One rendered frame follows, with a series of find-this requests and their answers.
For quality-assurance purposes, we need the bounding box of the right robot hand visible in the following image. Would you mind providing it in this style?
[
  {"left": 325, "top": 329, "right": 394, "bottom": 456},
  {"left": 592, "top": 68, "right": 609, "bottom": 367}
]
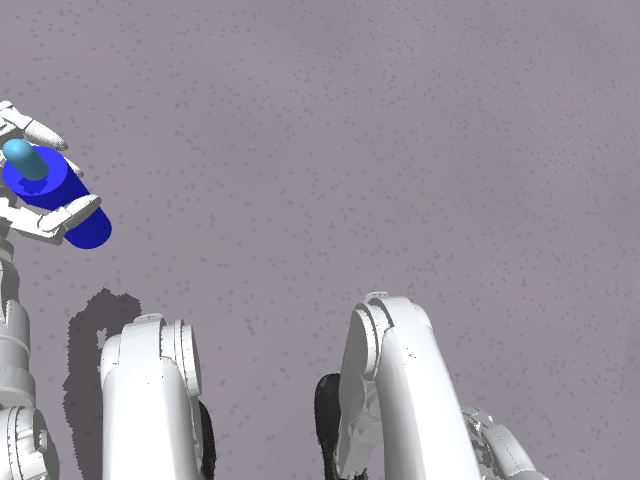
[{"left": 460, "top": 406, "right": 537, "bottom": 480}]

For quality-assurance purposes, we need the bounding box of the bottle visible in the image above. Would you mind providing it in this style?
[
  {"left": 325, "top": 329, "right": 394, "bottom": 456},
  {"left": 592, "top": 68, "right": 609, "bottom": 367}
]
[{"left": 2, "top": 139, "right": 112, "bottom": 249}]

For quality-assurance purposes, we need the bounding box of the right robot foot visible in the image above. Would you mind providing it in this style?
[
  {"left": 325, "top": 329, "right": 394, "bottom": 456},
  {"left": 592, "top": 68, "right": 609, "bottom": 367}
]
[{"left": 314, "top": 374, "right": 364, "bottom": 480}]

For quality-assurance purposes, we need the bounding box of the left robot foot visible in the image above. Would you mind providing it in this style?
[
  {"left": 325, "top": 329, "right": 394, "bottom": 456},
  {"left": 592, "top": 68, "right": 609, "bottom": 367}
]
[{"left": 198, "top": 400, "right": 216, "bottom": 480}]

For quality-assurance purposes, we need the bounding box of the left robot arm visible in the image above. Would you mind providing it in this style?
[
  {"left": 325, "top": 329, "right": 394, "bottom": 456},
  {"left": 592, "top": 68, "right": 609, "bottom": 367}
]
[{"left": 0, "top": 236, "right": 60, "bottom": 480}]

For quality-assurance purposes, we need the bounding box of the left robot hand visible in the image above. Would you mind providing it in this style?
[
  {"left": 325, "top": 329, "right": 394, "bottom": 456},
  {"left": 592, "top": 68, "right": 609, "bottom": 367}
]
[{"left": 0, "top": 101, "right": 102, "bottom": 246}]

